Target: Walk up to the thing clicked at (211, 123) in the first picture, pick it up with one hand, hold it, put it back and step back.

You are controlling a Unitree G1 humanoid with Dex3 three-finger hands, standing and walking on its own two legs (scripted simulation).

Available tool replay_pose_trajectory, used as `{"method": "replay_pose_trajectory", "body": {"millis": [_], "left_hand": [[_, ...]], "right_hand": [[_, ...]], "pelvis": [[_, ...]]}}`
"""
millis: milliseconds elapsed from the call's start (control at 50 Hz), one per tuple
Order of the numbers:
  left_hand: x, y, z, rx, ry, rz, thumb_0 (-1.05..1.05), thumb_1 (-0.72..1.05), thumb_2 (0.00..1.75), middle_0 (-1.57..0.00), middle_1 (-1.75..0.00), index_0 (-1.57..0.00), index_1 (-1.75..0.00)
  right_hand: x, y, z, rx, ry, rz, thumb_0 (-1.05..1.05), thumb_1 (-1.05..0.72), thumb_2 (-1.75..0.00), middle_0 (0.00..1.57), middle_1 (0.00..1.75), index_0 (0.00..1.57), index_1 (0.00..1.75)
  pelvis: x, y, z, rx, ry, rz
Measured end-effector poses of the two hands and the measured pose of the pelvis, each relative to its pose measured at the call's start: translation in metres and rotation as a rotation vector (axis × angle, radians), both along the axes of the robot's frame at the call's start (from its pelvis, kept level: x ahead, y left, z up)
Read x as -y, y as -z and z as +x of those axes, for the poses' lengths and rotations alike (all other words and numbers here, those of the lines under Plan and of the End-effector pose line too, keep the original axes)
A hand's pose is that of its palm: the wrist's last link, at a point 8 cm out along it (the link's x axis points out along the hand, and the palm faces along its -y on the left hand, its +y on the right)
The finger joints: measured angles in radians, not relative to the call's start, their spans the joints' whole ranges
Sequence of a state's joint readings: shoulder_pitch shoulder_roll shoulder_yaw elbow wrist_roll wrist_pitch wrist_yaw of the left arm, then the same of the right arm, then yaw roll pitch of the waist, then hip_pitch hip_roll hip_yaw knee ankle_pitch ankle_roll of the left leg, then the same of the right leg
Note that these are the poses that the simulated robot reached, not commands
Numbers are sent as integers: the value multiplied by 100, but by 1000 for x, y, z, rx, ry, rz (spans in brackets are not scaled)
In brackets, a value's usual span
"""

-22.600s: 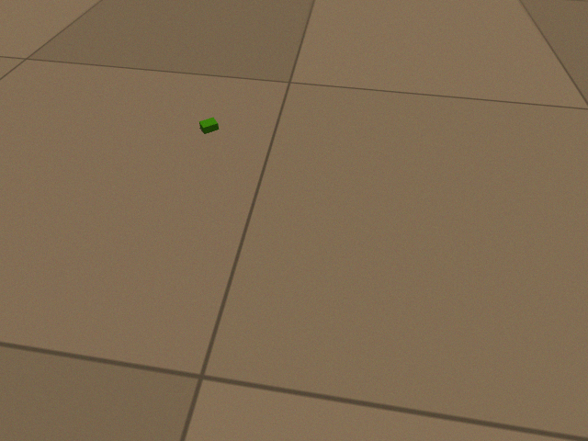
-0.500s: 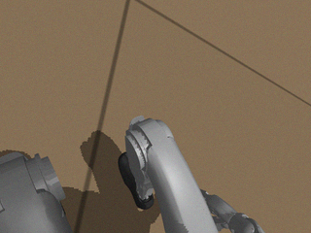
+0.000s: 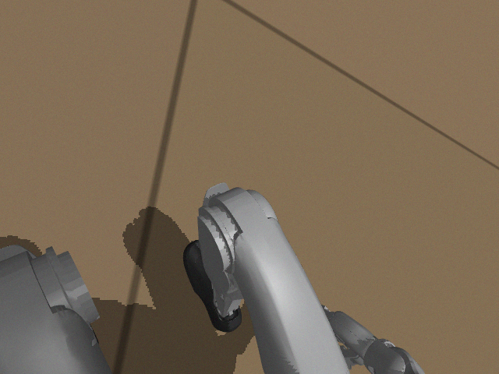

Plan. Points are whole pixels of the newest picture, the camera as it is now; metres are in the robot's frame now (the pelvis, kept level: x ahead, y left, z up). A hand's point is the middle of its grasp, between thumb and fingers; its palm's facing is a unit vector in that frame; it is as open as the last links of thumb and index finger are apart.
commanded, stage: close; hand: left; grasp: from above
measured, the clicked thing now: out of the picture +0.43 +0.35 -0.28
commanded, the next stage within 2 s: settle in 1.16 s
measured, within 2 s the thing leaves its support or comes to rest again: leaves its support in 1.54 s
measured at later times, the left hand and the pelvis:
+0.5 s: hand out of the picture +0.41 +0.34 -0.26, palm faces -0.42 -0.19 -0.89, open 9.9 cm; pelvis +0.00 +0.00 +0.00, yaw +0 degrees
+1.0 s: hand out of the picture +0.42 +0.34 -0.26, palm faces -0.41 -0.19 -0.89, open 9.4 cm; pelvis +0.00 +0.00 +0.00, yaw +0 degrees
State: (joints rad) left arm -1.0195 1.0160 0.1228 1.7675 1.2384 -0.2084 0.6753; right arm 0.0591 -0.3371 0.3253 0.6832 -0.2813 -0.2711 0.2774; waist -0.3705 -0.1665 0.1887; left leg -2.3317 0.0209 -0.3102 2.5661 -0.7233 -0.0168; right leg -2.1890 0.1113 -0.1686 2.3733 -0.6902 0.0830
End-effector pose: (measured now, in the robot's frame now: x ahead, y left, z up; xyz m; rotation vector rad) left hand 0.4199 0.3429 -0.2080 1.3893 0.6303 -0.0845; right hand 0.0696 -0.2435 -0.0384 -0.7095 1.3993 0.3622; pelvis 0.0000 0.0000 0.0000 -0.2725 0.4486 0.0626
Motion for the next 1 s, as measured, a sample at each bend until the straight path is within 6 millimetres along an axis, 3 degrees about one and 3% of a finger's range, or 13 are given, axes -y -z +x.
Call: {"method": "replay_pose_trajectory", "body": {"millis": [440, 760, 1000], "left_hand": [[-4, -6, -1, -5, 12, 12, 0, 10, 48, -53, -62, -57, -59], [-4, -9, -3, -6, 4, 13, 1, 22, 29, -67, -45, -70, -42], [-5, -10, 0, 1, 3, 16, 1, 19, 20, -75, -38, -78, -34]], "right_hand": [[0, -5, -2, 16, 2, -7, 0, -89, -89, 20, 30, 20, 30], [-2, -4, -3, 24, 3, 2, 0, -89, -89, 20, 30, 20, 30], [0, -3, -2, 19, -4, -3, 0, -89, -89, 20, 30, 20, 30]], "pelvis": [[-2, -2, -4, 7, -1, -2], [0, -4, -5, 6, 1, 1], [1, -4, -4, 5, 2, 5]]}}
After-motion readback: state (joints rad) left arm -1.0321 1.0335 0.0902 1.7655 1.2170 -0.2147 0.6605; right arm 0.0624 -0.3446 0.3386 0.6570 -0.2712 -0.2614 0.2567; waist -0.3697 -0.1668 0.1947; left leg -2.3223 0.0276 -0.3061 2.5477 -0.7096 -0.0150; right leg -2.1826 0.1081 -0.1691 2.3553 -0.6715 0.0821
